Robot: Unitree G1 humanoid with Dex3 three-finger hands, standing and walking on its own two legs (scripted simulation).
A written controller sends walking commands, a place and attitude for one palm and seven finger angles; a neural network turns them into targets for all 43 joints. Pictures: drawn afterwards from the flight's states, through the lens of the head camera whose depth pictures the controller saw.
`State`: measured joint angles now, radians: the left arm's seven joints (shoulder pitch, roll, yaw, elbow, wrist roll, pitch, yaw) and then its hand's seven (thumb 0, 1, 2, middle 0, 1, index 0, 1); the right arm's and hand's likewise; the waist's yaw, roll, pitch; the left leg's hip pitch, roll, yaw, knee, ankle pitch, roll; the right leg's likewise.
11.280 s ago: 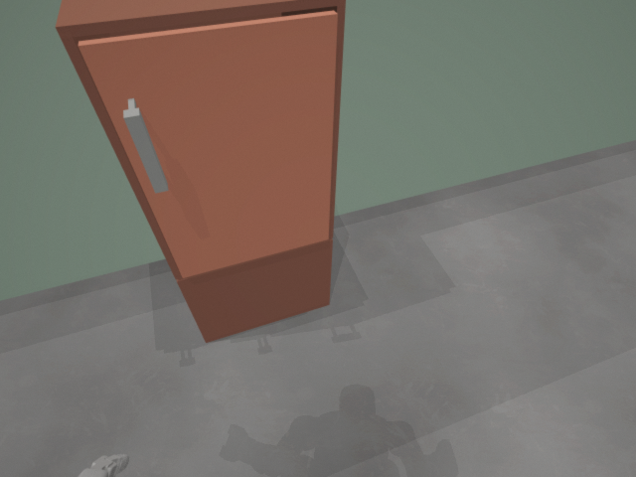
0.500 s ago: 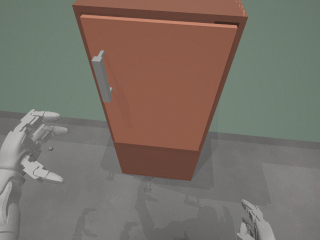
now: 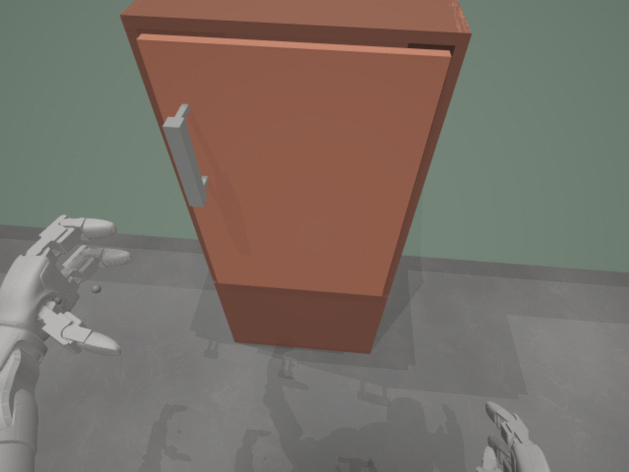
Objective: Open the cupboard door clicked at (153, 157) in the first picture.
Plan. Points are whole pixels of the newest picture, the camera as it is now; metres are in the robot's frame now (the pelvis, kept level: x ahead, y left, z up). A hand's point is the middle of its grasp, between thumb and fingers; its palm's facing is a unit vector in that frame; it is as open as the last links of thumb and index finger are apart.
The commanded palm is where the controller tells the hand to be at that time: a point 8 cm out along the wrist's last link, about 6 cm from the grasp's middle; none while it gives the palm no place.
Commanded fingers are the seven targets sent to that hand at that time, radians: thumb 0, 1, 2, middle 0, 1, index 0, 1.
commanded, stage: raise the hand with hooked fingers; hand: left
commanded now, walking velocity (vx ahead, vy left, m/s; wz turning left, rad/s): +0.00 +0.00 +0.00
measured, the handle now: (191, 157) +0.55 +0.24 +0.08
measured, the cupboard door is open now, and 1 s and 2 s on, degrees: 0 0 0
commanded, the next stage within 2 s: move the hooked fingers beside the handle in 0.06 s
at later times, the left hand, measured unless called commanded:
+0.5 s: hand (111, 254) +0.34 +0.28 +0.10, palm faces +0.01 -1.00 +0.00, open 14.0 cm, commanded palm +0.31 +0.33 +0.10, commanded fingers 0.00 -0.50 0.30 -0.30 -1.20 -0.30 -1.20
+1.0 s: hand (117, 218) +0.40 +0.30 +0.09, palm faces +0.00 -1.00 +0.02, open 14.0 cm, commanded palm +0.38 +0.34 +0.09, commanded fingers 0.00 -0.50 0.30 -0.30 -1.20 -0.30 -1.20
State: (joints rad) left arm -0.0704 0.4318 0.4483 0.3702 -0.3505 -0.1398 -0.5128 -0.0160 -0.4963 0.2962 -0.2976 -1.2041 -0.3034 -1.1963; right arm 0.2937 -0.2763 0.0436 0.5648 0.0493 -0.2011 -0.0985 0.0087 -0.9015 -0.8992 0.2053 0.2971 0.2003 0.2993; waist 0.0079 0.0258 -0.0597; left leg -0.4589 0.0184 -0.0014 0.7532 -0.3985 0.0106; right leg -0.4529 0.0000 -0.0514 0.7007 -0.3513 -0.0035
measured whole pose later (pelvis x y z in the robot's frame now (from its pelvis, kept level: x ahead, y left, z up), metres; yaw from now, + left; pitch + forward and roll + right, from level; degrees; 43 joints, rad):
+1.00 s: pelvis +0.00 +0.00 -0.01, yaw -1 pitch +13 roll -2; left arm -0.58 0.63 0.53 0.98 -0.26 -0.25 -0.60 -0.02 -0.50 0.30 -0.30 -1.20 -0.30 -1.20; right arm 0.37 -0.30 0.04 0.59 0.04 -0.07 -0.08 0.01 -0.90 -0.90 0.21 0.30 0.20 0.30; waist -0.07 0.00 -0.07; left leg -0.64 0.03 0.01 0.83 -0.42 0.02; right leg -0.63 0.01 -0.04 0.77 -0.36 0.00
